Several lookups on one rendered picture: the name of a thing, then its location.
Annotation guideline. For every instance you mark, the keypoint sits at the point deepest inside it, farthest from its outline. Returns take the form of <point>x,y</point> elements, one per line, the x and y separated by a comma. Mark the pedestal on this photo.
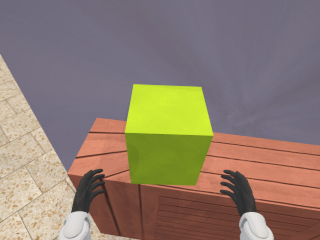
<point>284,178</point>

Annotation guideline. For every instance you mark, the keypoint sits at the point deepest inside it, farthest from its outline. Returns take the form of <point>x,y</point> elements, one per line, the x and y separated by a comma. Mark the robot right forearm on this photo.
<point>253,227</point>

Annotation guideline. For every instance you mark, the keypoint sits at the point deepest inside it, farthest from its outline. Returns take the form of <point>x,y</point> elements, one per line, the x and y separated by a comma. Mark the right robot hand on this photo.
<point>243,194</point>

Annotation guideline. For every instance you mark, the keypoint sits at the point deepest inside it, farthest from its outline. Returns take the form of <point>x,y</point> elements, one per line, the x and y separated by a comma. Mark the left robot hand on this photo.
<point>84,195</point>

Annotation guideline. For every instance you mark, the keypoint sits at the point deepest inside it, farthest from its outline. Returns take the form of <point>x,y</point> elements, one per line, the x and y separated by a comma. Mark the carton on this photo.
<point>168,134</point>

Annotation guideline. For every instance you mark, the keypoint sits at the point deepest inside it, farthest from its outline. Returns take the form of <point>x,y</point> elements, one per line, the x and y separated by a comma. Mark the robot left forearm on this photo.
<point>76,226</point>

